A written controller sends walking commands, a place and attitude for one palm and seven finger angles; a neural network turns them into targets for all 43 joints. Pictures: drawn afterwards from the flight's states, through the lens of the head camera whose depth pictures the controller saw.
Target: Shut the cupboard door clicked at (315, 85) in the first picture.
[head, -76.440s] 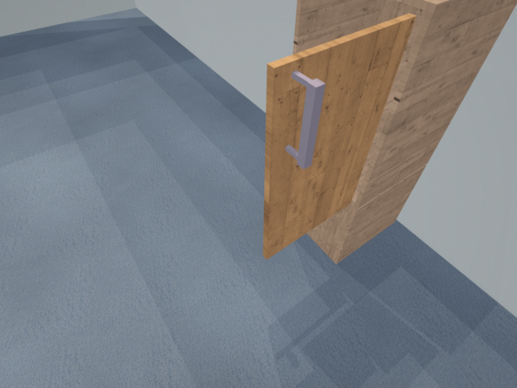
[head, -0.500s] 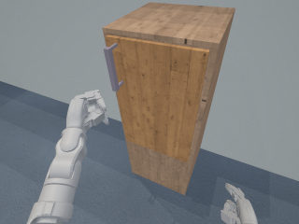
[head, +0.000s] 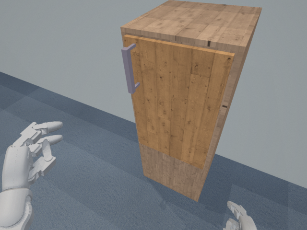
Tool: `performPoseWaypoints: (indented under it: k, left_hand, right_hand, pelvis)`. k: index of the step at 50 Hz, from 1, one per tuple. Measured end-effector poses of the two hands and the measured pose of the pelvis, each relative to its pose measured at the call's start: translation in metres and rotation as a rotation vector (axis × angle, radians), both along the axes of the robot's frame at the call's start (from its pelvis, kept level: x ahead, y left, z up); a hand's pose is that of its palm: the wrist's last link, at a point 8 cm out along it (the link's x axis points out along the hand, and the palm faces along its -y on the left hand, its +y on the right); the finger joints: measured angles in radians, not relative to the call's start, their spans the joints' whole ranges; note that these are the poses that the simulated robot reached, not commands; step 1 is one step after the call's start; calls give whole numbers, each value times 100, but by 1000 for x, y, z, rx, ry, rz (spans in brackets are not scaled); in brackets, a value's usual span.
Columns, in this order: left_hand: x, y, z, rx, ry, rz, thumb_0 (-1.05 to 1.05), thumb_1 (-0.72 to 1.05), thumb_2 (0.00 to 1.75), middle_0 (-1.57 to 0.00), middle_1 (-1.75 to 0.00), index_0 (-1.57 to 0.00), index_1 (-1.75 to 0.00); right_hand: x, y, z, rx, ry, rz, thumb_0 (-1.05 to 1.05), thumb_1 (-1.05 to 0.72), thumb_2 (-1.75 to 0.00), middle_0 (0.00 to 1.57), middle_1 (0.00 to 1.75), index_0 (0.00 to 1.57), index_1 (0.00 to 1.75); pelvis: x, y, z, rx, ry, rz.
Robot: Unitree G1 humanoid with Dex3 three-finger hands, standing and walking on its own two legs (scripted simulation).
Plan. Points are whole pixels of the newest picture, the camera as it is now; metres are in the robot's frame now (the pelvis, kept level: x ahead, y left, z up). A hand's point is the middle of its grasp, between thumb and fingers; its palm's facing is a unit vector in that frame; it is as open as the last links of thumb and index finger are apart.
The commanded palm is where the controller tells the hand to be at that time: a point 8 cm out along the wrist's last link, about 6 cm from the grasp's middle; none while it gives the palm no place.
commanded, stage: draw the hand back to the body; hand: left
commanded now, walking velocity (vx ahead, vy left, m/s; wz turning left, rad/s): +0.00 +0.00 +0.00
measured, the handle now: (132, 69) +0.60 +0.14 +0.14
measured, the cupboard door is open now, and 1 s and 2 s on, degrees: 0 0 0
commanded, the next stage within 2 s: step back with the hand held close in 0.48 s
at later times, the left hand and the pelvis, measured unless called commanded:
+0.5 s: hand (33, 167) +0.19 +0.26 +0.16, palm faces +0.46 -0.80 -0.39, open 7.4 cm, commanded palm +0.14 +0.30 +0.17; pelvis +0.00 +0.00 +0.00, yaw +1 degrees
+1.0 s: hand (22, 175) +0.17 +0.28 +0.16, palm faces +0.37 -0.78 -0.50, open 7.4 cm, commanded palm +0.11 +0.31 +0.17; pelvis -0.03 +0.02 -0.01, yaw -1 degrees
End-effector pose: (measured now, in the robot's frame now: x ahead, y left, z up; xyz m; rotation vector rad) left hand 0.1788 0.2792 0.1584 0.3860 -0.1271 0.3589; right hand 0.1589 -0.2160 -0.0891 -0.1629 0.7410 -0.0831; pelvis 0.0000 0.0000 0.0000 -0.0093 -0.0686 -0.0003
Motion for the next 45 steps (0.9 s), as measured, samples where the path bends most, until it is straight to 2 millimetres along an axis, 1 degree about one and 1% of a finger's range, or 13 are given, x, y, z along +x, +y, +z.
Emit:
performPoseWaypoints:
  k: [3, 7, 9, 11, 17, 21, 25, 31, 35, 42, 45]
  left_hand:
    - [-16, 13, 2, 33, 13, 50, 2, 89, 90, -50, -62, -50, -62]
    - [-38, 29, 10, 85, 14, 121, 2, 89, 90, -39, -50, -39, -50]
    - [-45, 33, 13, 96, 6, 153, 2, 89, 90, -34, -45, -34, -45]
    - [-48, 35, 14, 91, -7, 174, 2, 89, 90, -30, -41, -30, -41]
    - [-38, 27, 9, 51, -22, 159, 2, 89, 90, -23, -33, -24, -34]
    - [-32, 21, 8, 51, -18, 121, 2, 89, 90, -22, -32, -22, -32]
    - [-31, 18, 13, 73, -27, 102, 2, 89, 90, -21, -31, -22, -31]
    - [-33, 17, 19, 97, -28, 108, 2, 89, 90, -21, -30, -21, -31]
    - [-33, 21, 21, 131, -23, 105, 2, 89, 90, -21, -30, -21, -31]
    - [-29, 22, 7, 143, 36, 49, 2, 89, 90, -21, -30, -21, -31]
    - [-32, 25, 7, 158, 36, 19, 2, 89, 90, -21, -30, -21, -31]
  right_hand:
    - [4, -4, 3, -19, -12, -2, 1, -90, -90, 21, 30, 20, 30]
    - [11, -7, 6, -37, -36, 3, 1, -90, -90, 21, 30, 20, 30]
    - [16, -6, 8, -44, -48, 15, 1, -90, -90, 21, 30, 20, 30]
    - [20, -5, 8, -48, -59, 29, 1, -90, -90, 21, 30, 20, 30]
    - [27, 3, 10, -39, -79, 46, 1, -90, -90, 21, 30, 20, 30]
    - [25, 5, 13, -27, -90, 37, 1, -90, -90, 21, 30, 20, 30]
    - [21, 4, 12, -20, -89, 31, 1, -90, -90, 21, 30, 20, 30]
    - [12, -2, 5, -17, -58, 19, 1, -90, -90, 21, 30, 20, 30]
    - [6, -11, 1, -27, -29, 0, 1, -90, -90, 21, 30, 20, 30]
    - [-12, -26, -1, -77, 19, -72, 1, -90, -90, 21, 30, 20, 30]
    - [-22, -28, 2, -99, 25, -101, 1, -90, -90, 21, 30, 20, 30]
  pelvis:
    - [3, 1, 0, -2, 1, 2]
    - [5, 3, -1, -5, 2, 7]
    - [5, 4, -1, -6, 1, 12]
    - [4, 5, -1, -6, 0, 18]
    - [0, 4, -1, 0, 6, 22]
    - [2, 2, 0, 0, 5, 14]
    - [3, 0, -1, -2, 1, 10]
    - [2, -2, 0, -2, 0, 8]
    - [-1, -2, -2, -11, 36, 8]
    - [-12, 7, -6, -9, 76, -3]
    - [-19, 11, -8, -4, 77, -9]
